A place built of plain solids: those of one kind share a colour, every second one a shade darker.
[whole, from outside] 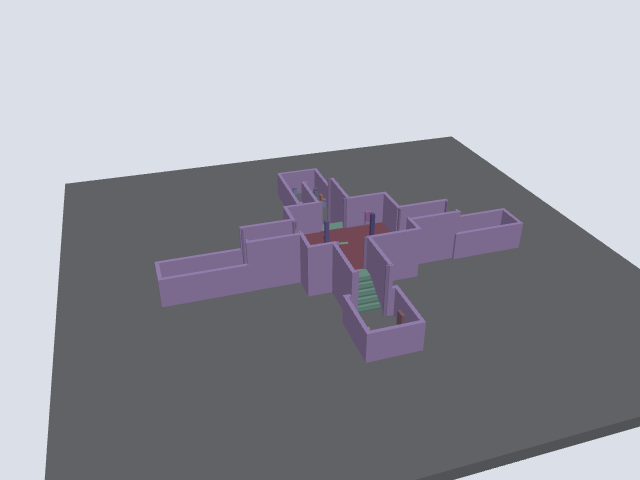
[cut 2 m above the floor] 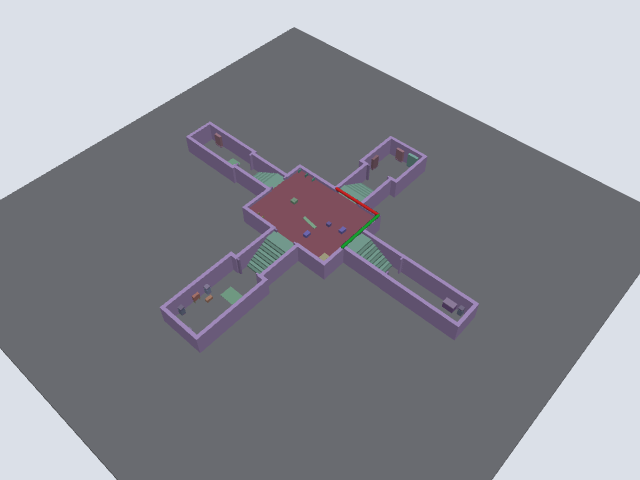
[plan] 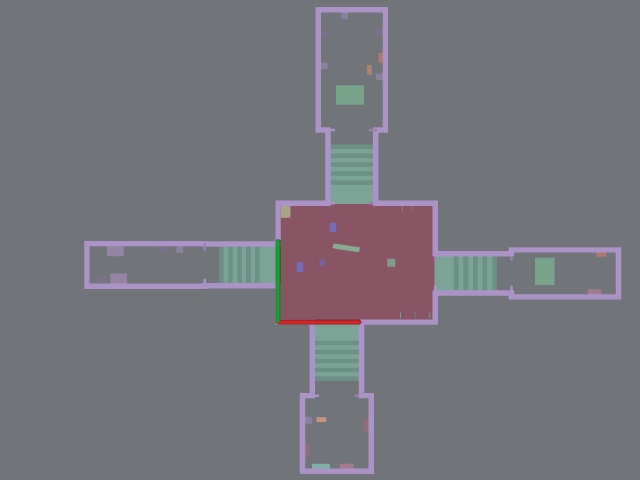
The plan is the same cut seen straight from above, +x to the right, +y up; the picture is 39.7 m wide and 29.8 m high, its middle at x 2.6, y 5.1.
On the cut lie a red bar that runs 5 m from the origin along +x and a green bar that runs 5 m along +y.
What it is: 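A pedestrian concourse under a road junction, its hall raised by a flight over the passages that come to it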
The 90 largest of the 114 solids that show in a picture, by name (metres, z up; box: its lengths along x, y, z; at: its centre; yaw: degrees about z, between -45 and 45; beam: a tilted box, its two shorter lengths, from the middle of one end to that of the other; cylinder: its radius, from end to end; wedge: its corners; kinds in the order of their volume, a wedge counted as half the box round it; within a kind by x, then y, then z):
{
 "wall_1": {"box": [0.34, 2.98, 2.68], "at": [-11.87, 3.55, 1.29]},
 "wall_2": {"box": [7.65, 0.34, 2.68], "at": [-8.21, 2.23, 1.29]},
 "wall_3": {"box": [7.65, 0.34, 2.68], "at": [-8.21, 4.88, 1.29]},
 "wall_4": {"box": [0.16, 0.52, 4.83], "at": [-4.56, 2.44, 2.36]},
 "wall_5": {"box": [0.16, 0.52, 4.83], "at": [-4.56, 4.67, 2.36]},
 "wall_6": {"box": [4.89, 0.34, 4.83], "at": [-2.28, 2.25, 2.36]},
 "wall_7": {"box": [4.89, 0.34, 4.83], "at": [-2.28, 4.85, 2.36]},
 "wall_8": {"box": [0.34, 2.59, 4.83], "at": [0.0, 1.13, 2.36]},
 "wall_9": {"box": [0.34, 2.87, 4.83], "at": [0.0, 6.12, 2.36]},
 "wall_10": {"box": [2.45, 0.34, 4.83], "at": [1.06, 0.0, 2.36]},
 "wall_11": {"box": [0.34, 5.03, 2.68], "at": [1.52, -6.91, 1.29]},
 "wall_12": {"box": [3.43, 0.34, 4.83], "at": [1.55, 7.38, 2.36]},
 "wall_13": {"box": [0.93, 0.34, 2.68], "at": [1.82, -4.56, 1.29]},
 "wall_14": {"box": [0.34, 4.9, 4.83], "at": [2.12, -2.28, 2.36]},
 "wall_15": {"box": [0.5, 0.16, 4.83], "at": [2.29, -4.56, 2.36]},
 "wall_16": {"box": [0.34, 7.8, 2.68], "at": [2.5, 15.67, 1.29]},
 "wall_17": {"box": [0.34, 4.88, 4.83], "at": [3.09, 9.66, 2.36]},
 "wall_18": {"box": [0.52, 0.16, 4.83], "at": [3.28, 7.38, 2.36]},
 "wall_19": {"box": [4.6, 0.34, 2.68], "at": [3.65, -9.26, 1.29]},
 "wall_20": {"box": [4.5, 0.34, 2.68], "at": [4.58, 19.4, 1.29]},
 "wall_21": {"box": [0.5, 0.16, 4.83], "at": [5.01, -4.56, 2.36]},
 "wall_22": {"box": [0.5, 0.16, 4.83], "at": [5.01, 0.0, 2.36]},
 "wall_23": {"box": [0.34, 4.9, 4.83], "at": [5.18, -2.28, 2.36]},
 "wall_24": {"box": [0.93, 0.34, 2.68], "at": [5.48, -4.56, 1.29]},
 "wall_25": {"box": [0.34, 5.03, 2.68], "at": [5.78, -6.91, 1.29]},
 "wall_26": {"box": [0.52, 0.16, 4.83], "at": [5.88, 7.38, 2.36]},
 "wall_27": {"box": [0.52, 0.16, 4.83], "at": [5.88, 11.93, 2.36]},
 "wall_28": {"box": [0.34, 4.88, 4.83], "at": [6.06, 9.66, 2.36]},
 "wall_29": {"box": [0.93, 0.34, 2.68], "at": [6.36, 11.93, 1.29]},
 "wall_30": {"box": [0.34, 7.8, 2.68], "at": [6.66, 15.67, 1.29]},
 "wall_31": {"box": [4.91, 0.34, 4.83], "at": [7.47, 0.0, 2.36]},
 "wall_32": {"box": [4.03, 0.34, 4.83], "at": [7.91, 7.38, 2.36]},
 "wall_33": {"box": [0.34, 2.15, 4.83], "at": [9.75, 0.9, 2.36]},
 "wall_34": {"box": [0.16, 0.52, 4.83], "at": [9.75, 4.06, 2.36]},
 "wall_35": {"box": [0.34, 3.47, 4.83], "at": [9.75, 5.82, 2.36]},
 "wall_36": {"box": [5.07, 0.34, 4.83], "at": [12.12, 1.81, 2.36]},
 "wall_37": {"box": [5.07, 0.34, 4.83], "at": [12.12, 4.25, 2.36]},
 "wall_38": {"box": [0.16, 0.52, 4.83], "at": [14.49, 1.99, 2.36]},
 "wall_39": {"box": [0.34, 0.58, 2.68], "at": [14.49, 4.37, 1.29]},
 "wall_40": {"box": [6.98, 0.34, 2.68], "at": [17.81, 1.57, 1.29]},
 "wall_41": {"box": [6.98, 0.34, 2.68], "at": [17.81, 4.49, 1.29]},
 "wall_42": {"box": [0.34, 3.26, 2.68], "at": [21.13, 3.03, 1.29]},
 "down_1": {"box": [0.28, 2.26, 0.39], "at": [-3.24, 3.55, 0.14]},
 "down_2": {"box": [0.28, 2.26, 0.56], "at": [-2.96, 3.55, 0.23]},
 "down_3": {"box": [0.28, 2.26, 0.73], "at": [-2.68, 3.55, 0.31]},
 "down_4": {"box": [0.28, 2.26, 0.9], "at": [-2.4, 3.55, 0.4]},
 "down_5": {"box": [0.28, 2.26, 1.07], "at": [-2.12, 3.55, 0.48]},
 "down_6": {"box": [0.28, 2.26, 1.24], "at": [-1.85, 3.55, 0.57]},
 "down_7": {"box": [0.28, 2.26, 1.41], "at": [-1.57, 3.55, 0.65]},
 "down_8": {"box": [0.28, 2.26, 1.58], "at": [-1.29, 3.55, 0.74]},
 "down_9": {"box": [1.2, 2.26, 1.75], "at": [-0.55, 3.55, 0.82]},
 "down_10": {"box": [2.73, 0.28, 0.22], "at": [3.65, -3.52, 0.06]},
 "down_11": {"box": [2.73, 0.28, 0.39], "at": [3.65, -3.24, 0.14]},
 "down_12": {"box": [2.73, 0.28, 0.56], "at": [3.65, -2.96, 0.23]},
 "down_13": {"box": [2.73, 0.28, 0.73], "at": [3.65, -2.69, 0.31]},
 "down_14": {"box": [2.73, 0.28, 0.9], "at": [3.65, -2.41, 0.4]},
 "down_15": {"box": [2.73, 0.28, 1.07], "at": [3.65, -2.13, 0.48]},
 "down_16": {"box": [2.73, 0.28, 1.24], "at": [3.65, -1.85, 0.57]},
 "down_17": {"box": [2.73, 0.28, 1.41], "at": [3.65, -1.57, 0.65]},
 "down_18": {"box": [2.73, 0.28, 1.58], "at": [3.65, -1.29, 0.74]},
 "down_19": {"box": [2.73, 1.2, 1.75], "at": [3.65, -0.55, 0.82]},
 "down_20": {"box": [2.63, 1.2, 1.75], "at": [4.58, 7.94, 0.82]},
 "down_21": {"box": [2.63, 0.28, 1.58], "at": [4.58, 8.68, 0.74]},
 "down_22": {"box": [2.63, 0.28, 1.41], "at": [4.58, 8.95, 0.65]},
 "down_23": {"box": [2.63, 0.28, 1.24], "at": [4.58, 9.23, 0.57]},
 "down_24": {"box": [2.63, 0.28, 1.07], "at": [4.58, 9.51, 0.48]},
 "down_25": {"box": [2.63, 0.28, 0.9], "at": [4.58, 9.78, 0.4]},
 "down_26": {"box": [2.63, 0.28, 0.73], "at": [4.58, 10.06, 0.31]},
 "down_27": {"box": [2.63, 0.28, 0.56], "at": [4.58, 10.34, 0.23]},
 "down_28": {"box": [2.63, 0.28, 0.39], "at": [4.58, 10.61, 0.14]},
 "down_29": {"box": [1.2, 2.1, 1.75], "at": [10.3, 3.03, 0.82]},
 "down_30": {"box": [0.3, 2.1, 1.58], "at": [11.05, 3.03, 0.74]},
 "down_31": {"box": [0.3, 2.1, 1.41], "at": [11.35, 3.03, 0.65]},
 "down_32": {"box": [0.3, 2.1, 1.24], "at": [11.65, 3.03, 0.57]},
 "down_33": {"box": [0.3, 2.1, 1.07], "at": [11.95, 3.03, 0.48]},
 "down_34": {"box": [0.3, 2.1, 0.9], "at": [12.24, 3.03, 0.4]},
 "down_35": {"box": [0.3, 2.1, 0.73], "at": [12.54, 3.03, 0.31]},
 "down_36": {"box": [0.3, 2.1, 0.56], "at": [12.84, 3.03, 0.23]},
 "down_37": {"box": [0.3, 2.1, 0.39], "at": [13.14, 3.03, 0.14]},
 "ground_1": {"box": [9.81, 7.44, 0.5], "at": [4.88, 3.69, 1.45]},
 "cabinet_arm_body_1": {"box": [0.27, 0.83, 1.28], "at": [1.84, -7.93, 0.76]},
 "cabinet_arm_body_2": {"box": [0.82, 0.28, 1.28], "at": [4.26, -8.94, 0.76]},
 "cabinet_arm_body_3": {"box": [0.27, 0.83, 1.28], "at": [5.46, -6.39, 0.76]},
 "cabinet_arm_body_4": {"box": [0.82, 0.28, 1.28], "at": [19.64, 1.89, 0.76]},
 "hall_column_1": {"box": [0.35, 0.35, 3.13], "at": [2.73, 3.69, 3.21]},
 "hall_column_2": {"box": [0.35, 0.35, 3.13], "at": [7.02, 3.69, 3.21]},
 "arm_cabinet_body_1": {"box": [1.1, 0.3, 1.47], "at": [2.66, -8.94, 0.82]},
 "hall_machine_body_1": {"box": [0.6, 0.73, 1.02], "at": [0.47, 6.85, 2.31]},
 "gritbin_arm_body_1": {"box": [1.02, 0.59, 0.67], "at": [-9.9, 2.71, 0.28]},
 "leaflets_hall_case_1": {"box": [0.62, 0.3, 1.0], "at": [8.02, 7.06, 2.7]}
}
